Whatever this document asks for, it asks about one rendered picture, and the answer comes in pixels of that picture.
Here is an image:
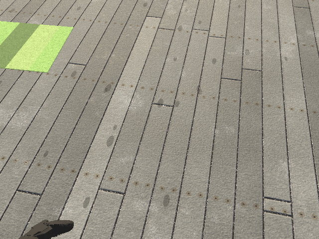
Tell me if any left robot hand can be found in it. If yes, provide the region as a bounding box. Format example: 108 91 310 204
19 219 74 239

